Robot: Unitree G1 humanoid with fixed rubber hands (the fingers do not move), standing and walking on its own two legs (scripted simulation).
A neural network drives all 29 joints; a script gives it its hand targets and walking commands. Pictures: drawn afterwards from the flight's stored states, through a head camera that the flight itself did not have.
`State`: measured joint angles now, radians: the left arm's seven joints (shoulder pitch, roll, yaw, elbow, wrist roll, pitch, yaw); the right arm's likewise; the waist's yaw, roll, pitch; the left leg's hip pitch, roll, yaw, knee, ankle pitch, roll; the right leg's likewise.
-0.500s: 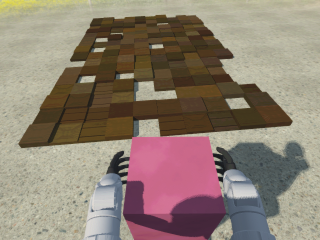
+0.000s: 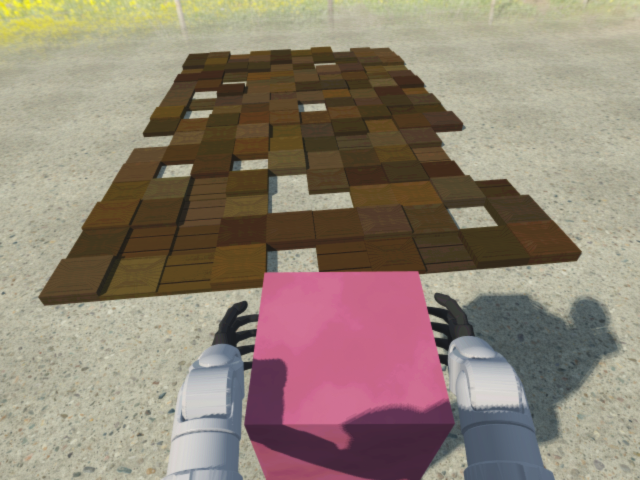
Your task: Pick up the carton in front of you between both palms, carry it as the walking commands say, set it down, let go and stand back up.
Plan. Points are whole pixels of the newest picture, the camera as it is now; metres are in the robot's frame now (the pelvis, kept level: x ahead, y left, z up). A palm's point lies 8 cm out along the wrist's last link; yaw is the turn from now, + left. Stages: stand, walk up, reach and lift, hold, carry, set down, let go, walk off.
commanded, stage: hold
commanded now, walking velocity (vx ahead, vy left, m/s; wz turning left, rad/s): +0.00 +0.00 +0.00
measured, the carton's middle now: (341, 383) +0.29 +0.00 -0.03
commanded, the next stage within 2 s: carry in 0.50 s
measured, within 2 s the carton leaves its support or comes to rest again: neither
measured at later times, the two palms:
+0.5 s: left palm (226, 350) +0.29 +0.15 +0.05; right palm (458, 343) +0.29 -0.15 +0.05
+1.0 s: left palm (237, 268) +0.41 +0.15 +0.09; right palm (443, 260) +0.41 -0.15 +0.09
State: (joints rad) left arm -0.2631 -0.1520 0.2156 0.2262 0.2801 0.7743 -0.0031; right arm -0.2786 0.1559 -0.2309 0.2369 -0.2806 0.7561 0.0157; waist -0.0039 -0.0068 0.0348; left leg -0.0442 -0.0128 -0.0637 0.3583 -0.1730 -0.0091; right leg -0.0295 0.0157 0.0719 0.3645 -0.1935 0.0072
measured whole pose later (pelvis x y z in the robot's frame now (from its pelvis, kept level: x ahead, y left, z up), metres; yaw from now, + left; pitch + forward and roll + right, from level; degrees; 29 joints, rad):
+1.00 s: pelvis +0.16 +0.00 -0.02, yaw -2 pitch +5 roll +2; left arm -0.03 -0.13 0.09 -0.43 0.06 1.12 0.11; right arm -0.06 0.13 -0.04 -0.39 -0.07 1.10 -0.11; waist 0.02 -0.04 -0.19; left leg -0.37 0.00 0.24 0.49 -0.19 0.06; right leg -0.24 -0.07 -0.04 0.73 -0.47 0.00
